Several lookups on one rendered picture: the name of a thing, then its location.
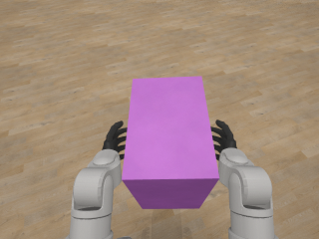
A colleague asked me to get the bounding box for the robot left hand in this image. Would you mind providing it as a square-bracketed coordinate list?
[102, 120, 128, 160]

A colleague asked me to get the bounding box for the robot right hand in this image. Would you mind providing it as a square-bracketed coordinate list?
[210, 119, 237, 161]

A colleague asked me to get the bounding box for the robot right forearm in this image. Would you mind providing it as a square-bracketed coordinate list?
[218, 147, 279, 239]

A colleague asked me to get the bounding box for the robot left forearm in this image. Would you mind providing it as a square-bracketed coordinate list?
[65, 149, 122, 239]

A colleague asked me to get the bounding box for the carton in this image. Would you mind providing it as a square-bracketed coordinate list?
[122, 76, 219, 209]

